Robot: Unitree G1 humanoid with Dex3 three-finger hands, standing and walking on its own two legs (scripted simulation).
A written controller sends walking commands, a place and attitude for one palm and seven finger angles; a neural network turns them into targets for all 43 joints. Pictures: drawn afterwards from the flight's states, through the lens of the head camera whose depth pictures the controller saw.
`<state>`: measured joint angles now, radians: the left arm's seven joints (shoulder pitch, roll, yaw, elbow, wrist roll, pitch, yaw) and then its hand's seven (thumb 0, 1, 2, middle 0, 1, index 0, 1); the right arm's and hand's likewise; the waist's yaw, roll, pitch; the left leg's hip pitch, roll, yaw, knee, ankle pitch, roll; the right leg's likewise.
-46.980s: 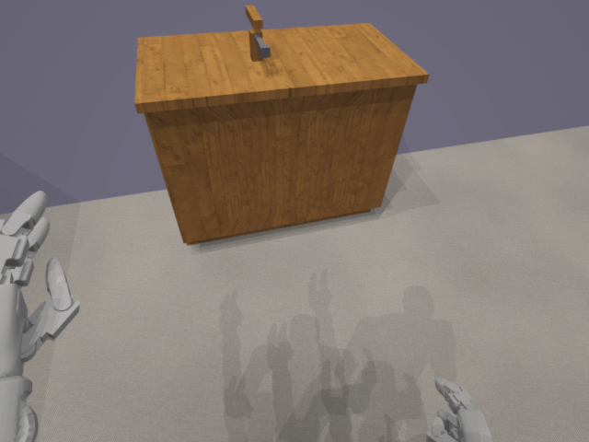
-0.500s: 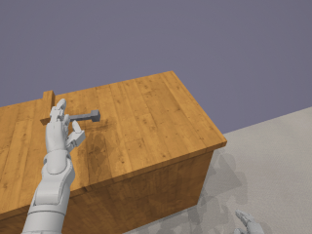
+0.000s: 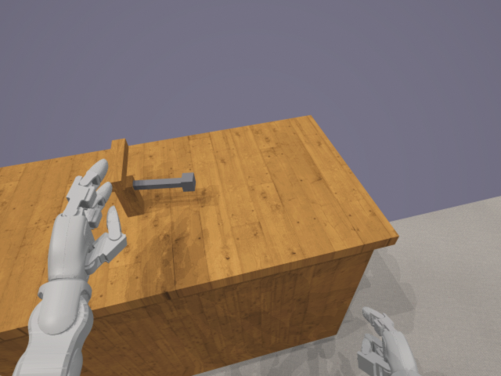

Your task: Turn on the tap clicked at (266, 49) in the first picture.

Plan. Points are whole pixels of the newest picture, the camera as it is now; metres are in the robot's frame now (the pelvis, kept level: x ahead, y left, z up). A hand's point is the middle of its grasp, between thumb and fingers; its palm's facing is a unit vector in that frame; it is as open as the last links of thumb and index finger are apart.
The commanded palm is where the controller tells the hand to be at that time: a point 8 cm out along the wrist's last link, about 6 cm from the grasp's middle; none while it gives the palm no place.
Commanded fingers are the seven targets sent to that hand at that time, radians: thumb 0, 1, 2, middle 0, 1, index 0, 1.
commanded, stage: draw the hand back beside the body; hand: left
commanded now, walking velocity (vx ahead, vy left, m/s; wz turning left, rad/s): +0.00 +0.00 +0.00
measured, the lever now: (188, 182) +0.47 +0.19 +0.04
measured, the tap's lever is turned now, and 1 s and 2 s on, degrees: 79 79 79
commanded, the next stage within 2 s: step back with the hand held close in 0.66 s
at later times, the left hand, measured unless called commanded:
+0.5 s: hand (67, 268) +0.20 +0.25 +0.15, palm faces +0.42 -0.84 -0.35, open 7.4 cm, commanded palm +0.16 +0.29 +0.16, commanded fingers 0.00 0.90 0.90 -0.20 -0.30 -0.20 -0.30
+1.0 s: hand (68, 266) +0.20 +0.25 +0.16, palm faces +0.37 -0.83 -0.40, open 7.4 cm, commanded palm +0.15 +0.28 +0.17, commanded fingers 0.00 0.90 0.90 -0.20 -0.30 -0.20 -0.30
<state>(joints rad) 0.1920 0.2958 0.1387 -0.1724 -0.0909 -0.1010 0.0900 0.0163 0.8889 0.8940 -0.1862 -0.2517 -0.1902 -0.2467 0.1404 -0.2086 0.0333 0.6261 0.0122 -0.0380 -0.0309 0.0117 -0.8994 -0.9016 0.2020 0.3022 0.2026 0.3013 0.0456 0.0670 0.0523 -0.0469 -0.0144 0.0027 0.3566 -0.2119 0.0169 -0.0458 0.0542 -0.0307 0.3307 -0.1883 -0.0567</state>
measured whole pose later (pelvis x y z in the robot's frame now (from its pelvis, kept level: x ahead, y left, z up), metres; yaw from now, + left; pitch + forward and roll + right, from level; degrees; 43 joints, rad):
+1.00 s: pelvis -0.02 +0.01 +0.00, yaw +0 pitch -2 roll +0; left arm 0.45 0.36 0.32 -0.40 -0.09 -0.16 0.10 0.01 0.89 0.89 -0.20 -0.30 -0.21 -0.30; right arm 0.15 -0.24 0.00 0.57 0.02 -0.02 -0.05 0.01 -0.90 -0.90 0.20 0.30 0.20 0.30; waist 0.03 0.07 0.03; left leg -0.19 -0.01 0.01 0.45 -0.22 0.02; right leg -0.19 0.05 -0.03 0.41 -0.19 -0.05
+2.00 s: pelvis -0.13 +0.02 -0.01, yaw -1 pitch +2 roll -4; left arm 0.43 0.35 0.35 -0.54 -0.05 -0.15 0.17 0.01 0.89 0.89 -0.20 -0.30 -0.21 -0.30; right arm 0.17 -0.15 0.02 0.63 -0.02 -0.11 -0.04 0.01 -0.90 -0.90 0.20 0.30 0.20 0.30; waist 0.03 0.01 0.02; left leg -0.44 0.05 0.03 0.40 -0.01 0.04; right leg -0.29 0.03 0.04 0.72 -0.46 0.01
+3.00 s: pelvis -0.28 +0.00 -0.02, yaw +3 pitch -3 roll -1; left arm 0.47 0.36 0.35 -0.46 -0.05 -0.14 0.16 0.01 0.89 0.89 -0.21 -0.30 -0.21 -0.30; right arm 0.25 -0.21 -0.01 0.67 0.01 -0.11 -0.07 0.01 -0.90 -0.90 0.20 0.30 0.20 0.30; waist -0.01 0.02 0.00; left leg -0.28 0.04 -0.02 0.69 -0.36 0.02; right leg -0.28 0.01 -0.04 0.57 -0.23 -0.01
